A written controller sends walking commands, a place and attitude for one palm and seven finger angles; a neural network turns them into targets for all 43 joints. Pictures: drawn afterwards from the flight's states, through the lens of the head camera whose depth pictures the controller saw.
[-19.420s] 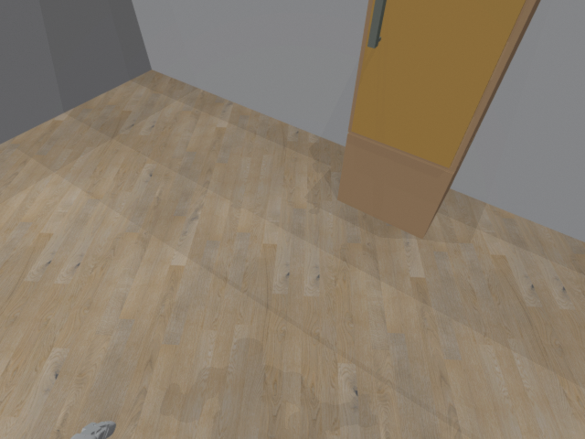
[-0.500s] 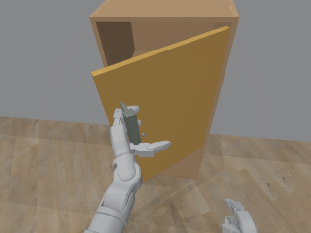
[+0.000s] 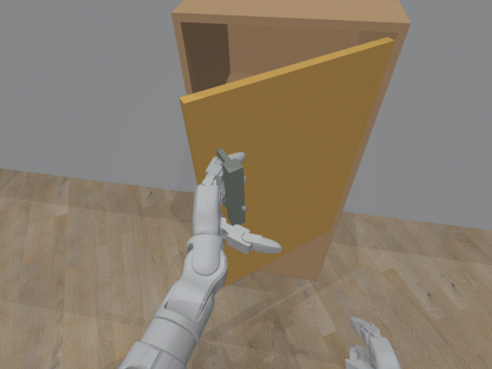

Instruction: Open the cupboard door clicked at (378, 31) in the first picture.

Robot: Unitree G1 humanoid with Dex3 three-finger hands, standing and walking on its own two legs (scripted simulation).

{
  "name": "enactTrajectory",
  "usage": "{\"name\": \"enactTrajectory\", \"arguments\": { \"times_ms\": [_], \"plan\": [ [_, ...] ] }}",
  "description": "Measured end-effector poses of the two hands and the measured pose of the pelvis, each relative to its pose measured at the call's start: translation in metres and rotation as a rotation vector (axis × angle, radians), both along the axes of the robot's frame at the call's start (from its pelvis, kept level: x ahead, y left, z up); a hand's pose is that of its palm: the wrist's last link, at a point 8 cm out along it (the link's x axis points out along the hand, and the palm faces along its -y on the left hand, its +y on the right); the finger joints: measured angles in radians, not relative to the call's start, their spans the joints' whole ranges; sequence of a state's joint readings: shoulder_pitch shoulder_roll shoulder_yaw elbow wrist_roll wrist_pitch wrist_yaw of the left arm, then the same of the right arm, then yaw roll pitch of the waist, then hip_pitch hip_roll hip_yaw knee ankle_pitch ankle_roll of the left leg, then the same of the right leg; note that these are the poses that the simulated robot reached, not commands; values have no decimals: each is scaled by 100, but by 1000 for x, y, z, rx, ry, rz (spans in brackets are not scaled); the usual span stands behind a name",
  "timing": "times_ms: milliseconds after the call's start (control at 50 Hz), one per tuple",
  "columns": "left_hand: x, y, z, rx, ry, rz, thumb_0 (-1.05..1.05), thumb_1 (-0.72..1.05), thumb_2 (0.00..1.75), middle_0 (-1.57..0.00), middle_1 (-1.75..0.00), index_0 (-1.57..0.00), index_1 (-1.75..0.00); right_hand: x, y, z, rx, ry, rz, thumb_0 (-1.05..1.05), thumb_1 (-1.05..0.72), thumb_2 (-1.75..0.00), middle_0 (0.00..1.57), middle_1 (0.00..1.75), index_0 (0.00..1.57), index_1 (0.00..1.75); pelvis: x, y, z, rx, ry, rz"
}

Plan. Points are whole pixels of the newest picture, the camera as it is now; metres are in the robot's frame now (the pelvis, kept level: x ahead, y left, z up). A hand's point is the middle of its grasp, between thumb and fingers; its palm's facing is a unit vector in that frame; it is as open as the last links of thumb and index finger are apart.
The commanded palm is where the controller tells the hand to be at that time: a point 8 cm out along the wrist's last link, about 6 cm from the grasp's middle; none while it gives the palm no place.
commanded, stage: slide the hand sideways off the handle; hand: left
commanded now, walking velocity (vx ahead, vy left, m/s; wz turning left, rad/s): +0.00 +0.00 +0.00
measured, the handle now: (229, 188) +0.39 +0.07 +0.09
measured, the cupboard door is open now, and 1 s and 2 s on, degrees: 39 39 39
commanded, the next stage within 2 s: draw the hand back to the body in 1.10 s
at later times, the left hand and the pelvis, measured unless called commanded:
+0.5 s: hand (238, 214) +0.32 +0.04 +0.10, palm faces -0.20 -0.98 +0.00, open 15.7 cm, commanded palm +0.27 +0.12 +0.09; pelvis +0.03 +0.00 +0.00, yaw -3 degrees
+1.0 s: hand (178, 249) +0.27 +0.13 +0.09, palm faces -0.06 -1.00 -0.06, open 16.2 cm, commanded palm +0.23 +0.18 +0.09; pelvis +0.06 -0.02 +0.00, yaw +1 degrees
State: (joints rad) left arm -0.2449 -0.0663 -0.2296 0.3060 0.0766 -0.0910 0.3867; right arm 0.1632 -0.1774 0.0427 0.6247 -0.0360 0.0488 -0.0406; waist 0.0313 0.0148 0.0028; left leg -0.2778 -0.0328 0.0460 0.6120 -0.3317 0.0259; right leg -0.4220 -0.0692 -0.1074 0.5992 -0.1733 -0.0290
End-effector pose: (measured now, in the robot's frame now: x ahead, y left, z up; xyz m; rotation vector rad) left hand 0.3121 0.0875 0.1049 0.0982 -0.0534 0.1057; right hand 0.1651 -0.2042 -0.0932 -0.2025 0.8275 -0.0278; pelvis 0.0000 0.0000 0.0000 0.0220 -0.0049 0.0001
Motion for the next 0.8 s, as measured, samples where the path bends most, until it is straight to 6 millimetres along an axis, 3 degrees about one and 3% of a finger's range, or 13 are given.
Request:
{"name": "enactTrajectory", "arguments": {
  "times_ms": [120, 360, 580, 800],
  "plan": [
    [4, 16, 0, -12, 28, -297, -1, -50, 30, -31, -44, -23, -49, -8, 2, -1, 12, -46, -12, 1, -90, -89, 20, 30, 20, 30, -1, 5, -1, -2, -15, 7],
    [2, 13, -1, -78, 34, -286, -1, -50, 30, -30, -41, -26, -44, -3, -6, 8, 41, -84, -30, 1, -90, -89, 20, 30, 20, 30, 13, 3, 0, 2, 7, -32],
    [-6, 16, -1, -95, 60, -286, -1, -50, 30, -27, -40, -27, -40, 32, -26, 21, 30, -102, -79, 1, -90, -89, 20, 30, 20, 30, 42, -8, 4, -9, 31, -56],
    [-51, 64, -16, -37, 115, -162, -1, -50, 30, -22, -34, -24, -35, 75, -33, 25, 5, -179, -20, 1, -90, -89, 20, 30, 20, 30, 61, -19, 0, -24, 50, -18]
  ]
}}
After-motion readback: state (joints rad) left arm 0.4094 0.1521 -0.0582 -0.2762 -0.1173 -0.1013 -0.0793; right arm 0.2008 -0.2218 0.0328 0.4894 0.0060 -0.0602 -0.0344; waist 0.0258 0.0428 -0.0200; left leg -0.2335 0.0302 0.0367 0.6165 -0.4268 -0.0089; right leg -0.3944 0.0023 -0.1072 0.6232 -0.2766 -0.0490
